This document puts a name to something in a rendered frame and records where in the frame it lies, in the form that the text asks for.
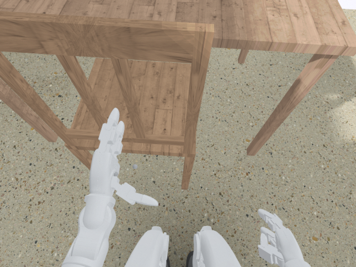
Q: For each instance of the left robot hand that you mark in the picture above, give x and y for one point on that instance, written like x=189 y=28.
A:
x=105 y=163

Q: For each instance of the table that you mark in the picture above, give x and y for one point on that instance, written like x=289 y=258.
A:
x=319 y=27

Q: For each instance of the right robot thigh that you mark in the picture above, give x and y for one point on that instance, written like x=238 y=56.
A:
x=211 y=248

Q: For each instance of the chair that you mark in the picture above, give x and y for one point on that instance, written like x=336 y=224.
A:
x=158 y=102

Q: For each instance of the right robot hand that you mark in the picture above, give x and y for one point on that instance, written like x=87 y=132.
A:
x=283 y=245

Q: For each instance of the right robot shin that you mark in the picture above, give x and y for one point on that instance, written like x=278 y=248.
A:
x=195 y=263

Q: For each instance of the left robot forearm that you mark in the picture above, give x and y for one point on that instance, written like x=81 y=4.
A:
x=95 y=222

